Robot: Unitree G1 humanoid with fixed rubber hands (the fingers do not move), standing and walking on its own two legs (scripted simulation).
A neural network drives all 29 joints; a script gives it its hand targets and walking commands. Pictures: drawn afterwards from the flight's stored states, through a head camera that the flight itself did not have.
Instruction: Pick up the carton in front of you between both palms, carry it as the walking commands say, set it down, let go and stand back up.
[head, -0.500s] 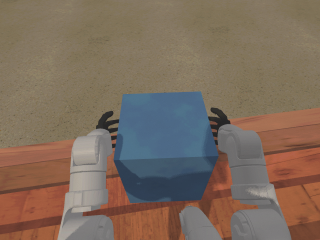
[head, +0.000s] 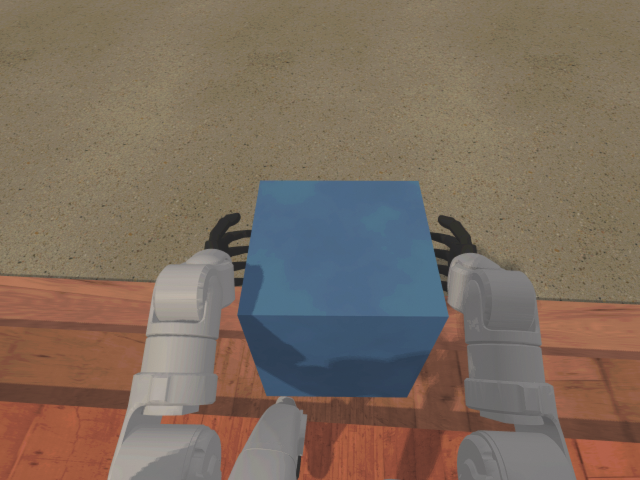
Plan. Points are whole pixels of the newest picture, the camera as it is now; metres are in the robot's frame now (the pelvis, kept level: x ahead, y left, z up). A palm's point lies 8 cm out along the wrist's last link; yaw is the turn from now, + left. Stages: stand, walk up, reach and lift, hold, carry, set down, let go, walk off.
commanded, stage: carry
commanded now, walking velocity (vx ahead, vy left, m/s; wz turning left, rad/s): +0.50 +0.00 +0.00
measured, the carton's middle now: (337, 295) +0.34 +0.03 -0.01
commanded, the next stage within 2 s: none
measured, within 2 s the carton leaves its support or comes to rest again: neither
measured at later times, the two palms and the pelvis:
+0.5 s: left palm (295, 154) +0.73 +0.15 -0.09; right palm (434, 157) +0.73 -0.15 -0.08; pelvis +0.39 +0.02 -0.17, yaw +1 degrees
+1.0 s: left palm (306, 106) +1.13 +0.18 -0.24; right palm (403, 112) +1.12 -0.12 -0.24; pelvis +0.78 +0.03 -0.36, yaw +0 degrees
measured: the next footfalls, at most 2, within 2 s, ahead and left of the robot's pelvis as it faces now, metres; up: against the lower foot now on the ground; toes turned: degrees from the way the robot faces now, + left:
left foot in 0.14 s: +0.28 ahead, +0.08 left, -0.14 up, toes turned +1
right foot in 0.54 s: +0.60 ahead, -0.05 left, -0.28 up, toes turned +0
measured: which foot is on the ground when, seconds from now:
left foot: up 0.00-0.12, down 0.14-0.54, up 0.56-0.94, down 0.96-1.00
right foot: down 0.00-0.14, up 0.16-0.52, down 0.54-0.98, up 1.00-1.00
